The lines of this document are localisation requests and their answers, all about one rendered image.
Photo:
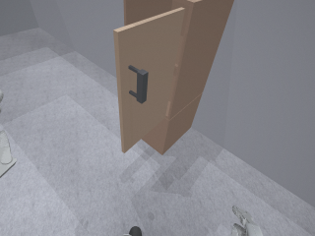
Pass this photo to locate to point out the left robot foot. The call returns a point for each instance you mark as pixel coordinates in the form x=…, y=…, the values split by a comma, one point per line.
x=135, y=231

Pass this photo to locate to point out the cupboard door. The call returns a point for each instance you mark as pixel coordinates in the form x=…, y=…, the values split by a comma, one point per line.
x=150, y=44

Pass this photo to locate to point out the right robot hand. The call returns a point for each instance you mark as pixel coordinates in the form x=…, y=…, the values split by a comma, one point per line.
x=250, y=228

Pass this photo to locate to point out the left robot hand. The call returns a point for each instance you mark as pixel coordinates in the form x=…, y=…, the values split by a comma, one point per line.
x=7, y=161

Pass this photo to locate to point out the handle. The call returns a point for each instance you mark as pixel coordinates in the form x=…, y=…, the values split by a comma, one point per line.
x=142, y=84

